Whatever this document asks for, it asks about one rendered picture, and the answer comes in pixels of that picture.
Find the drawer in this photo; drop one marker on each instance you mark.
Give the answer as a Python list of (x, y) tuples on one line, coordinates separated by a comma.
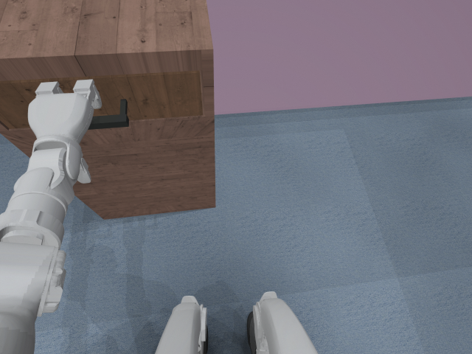
[(149, 95)]

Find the robot left forearm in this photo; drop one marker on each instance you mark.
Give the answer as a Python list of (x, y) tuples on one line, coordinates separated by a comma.
[(37, 208)]

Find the left robot hand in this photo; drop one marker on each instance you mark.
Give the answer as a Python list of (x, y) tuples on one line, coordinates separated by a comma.
[(54, 113)]

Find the robot right thigh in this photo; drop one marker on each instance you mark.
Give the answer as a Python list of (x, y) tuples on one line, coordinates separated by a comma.
[(277, 323)]

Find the handle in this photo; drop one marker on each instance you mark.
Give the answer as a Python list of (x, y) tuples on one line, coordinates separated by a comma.
[(112, 121)]

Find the robot left upper arm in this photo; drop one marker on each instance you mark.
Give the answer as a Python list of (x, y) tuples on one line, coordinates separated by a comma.
[(31, 283)]

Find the robot left thigh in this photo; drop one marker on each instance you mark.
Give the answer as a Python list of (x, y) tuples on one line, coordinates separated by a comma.
[(185, 330)]

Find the cabinet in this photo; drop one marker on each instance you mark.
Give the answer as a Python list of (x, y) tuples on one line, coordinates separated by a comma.
[(155, 165)]

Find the robot thigh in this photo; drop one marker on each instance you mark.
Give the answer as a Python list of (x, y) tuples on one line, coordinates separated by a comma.
[(277, 323), (185, 330)]

